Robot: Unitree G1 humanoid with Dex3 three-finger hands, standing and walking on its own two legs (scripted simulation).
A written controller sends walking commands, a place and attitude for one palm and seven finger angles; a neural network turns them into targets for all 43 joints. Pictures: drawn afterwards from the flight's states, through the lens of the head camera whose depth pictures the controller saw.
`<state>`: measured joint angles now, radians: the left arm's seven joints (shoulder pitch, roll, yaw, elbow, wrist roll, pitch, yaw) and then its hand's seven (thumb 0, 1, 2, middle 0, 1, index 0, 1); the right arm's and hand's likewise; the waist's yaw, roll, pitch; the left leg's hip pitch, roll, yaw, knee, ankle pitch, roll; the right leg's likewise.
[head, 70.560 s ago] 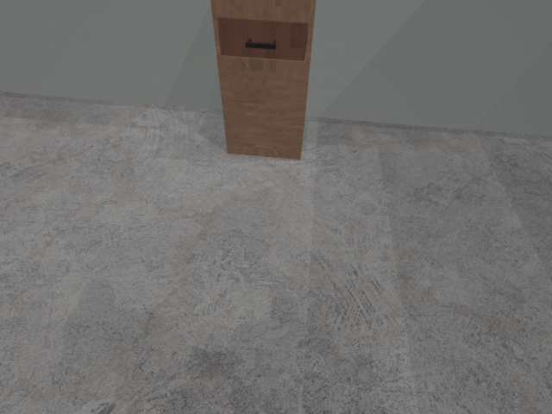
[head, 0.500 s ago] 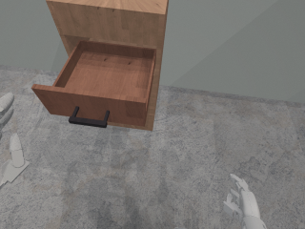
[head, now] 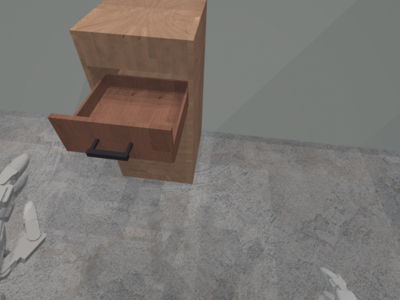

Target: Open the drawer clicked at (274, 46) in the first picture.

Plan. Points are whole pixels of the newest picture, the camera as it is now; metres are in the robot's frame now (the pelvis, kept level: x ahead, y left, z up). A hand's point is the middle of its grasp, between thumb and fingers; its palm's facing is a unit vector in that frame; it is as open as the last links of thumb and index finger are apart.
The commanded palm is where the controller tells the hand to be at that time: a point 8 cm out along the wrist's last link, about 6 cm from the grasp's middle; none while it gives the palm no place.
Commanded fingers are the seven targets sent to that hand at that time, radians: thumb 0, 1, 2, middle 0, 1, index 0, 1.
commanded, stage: stop stepping back and stand still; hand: left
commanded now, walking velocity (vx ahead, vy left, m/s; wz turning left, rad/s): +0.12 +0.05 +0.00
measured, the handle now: (110, 149) +0.57 +0.29 -0.11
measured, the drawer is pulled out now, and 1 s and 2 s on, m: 0.30 0.30 0.30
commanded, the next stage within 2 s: let the arm hang, fingers relaxed in 0.28 s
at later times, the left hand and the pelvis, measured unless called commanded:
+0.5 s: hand (62, 275) +0.18 +0.25 -0.01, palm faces +0.21 -0.90 -0.37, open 7.4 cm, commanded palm none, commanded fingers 0.00 0.90 0.90 -0.20 -0.30 -0.20 -0.30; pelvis -0.02 +0.02 -0.01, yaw +7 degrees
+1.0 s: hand out of the picture -0.08 +0.20 -0.17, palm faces +0.09 -0.96 -0.25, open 7.3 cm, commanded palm none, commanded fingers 0.00 0.90 0.90 -0.20 -0.30 -0.20 -0.30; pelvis -0.03 +0.01 +0.00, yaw +5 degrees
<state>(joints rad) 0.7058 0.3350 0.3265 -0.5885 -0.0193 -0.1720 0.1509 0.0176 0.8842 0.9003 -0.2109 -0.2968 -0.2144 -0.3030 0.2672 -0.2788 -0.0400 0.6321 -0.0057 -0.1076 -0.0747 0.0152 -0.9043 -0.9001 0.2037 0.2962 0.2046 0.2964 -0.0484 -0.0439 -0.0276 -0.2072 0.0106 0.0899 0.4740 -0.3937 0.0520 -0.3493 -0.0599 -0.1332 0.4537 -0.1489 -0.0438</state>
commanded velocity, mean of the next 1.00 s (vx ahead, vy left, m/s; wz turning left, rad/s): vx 0.03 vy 0.00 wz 0.00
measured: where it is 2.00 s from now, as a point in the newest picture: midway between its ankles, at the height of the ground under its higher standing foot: outside the picture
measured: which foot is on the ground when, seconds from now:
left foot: up 0.00-0.00, down 0.02-1.00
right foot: down 0.00-1.00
